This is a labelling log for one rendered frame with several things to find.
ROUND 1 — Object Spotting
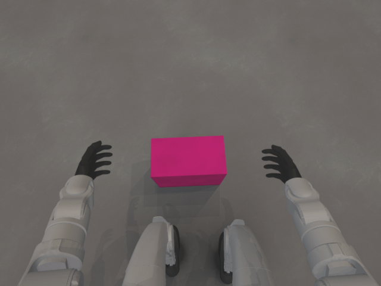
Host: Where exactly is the robot right foot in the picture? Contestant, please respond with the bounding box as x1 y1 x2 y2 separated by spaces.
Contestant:
218 232 232 284

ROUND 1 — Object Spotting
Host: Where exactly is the robot left hand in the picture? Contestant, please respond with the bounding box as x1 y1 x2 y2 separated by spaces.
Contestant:
75 141 113 180

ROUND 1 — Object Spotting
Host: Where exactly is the robot right hand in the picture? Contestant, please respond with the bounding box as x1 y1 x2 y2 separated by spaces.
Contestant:
262 145 301 184

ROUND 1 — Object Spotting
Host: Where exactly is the robot left forearm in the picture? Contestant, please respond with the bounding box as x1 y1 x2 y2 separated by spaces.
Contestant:
18 175 94 286

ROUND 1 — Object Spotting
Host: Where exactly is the right robot upper arm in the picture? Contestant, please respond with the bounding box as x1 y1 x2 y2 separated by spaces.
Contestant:
314 273 377 286

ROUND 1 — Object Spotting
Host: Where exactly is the robot left shin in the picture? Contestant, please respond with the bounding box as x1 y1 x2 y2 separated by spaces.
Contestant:
152 216 176 265

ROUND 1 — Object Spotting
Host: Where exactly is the robot right forearm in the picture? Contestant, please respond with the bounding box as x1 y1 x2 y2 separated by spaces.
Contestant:
285 178 379 286

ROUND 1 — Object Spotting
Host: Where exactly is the carton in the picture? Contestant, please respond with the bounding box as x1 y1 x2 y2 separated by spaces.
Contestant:
151 136 227 188

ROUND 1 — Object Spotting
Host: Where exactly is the left robot upper arm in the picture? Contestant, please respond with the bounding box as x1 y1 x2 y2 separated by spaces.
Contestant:
20 268 84 286

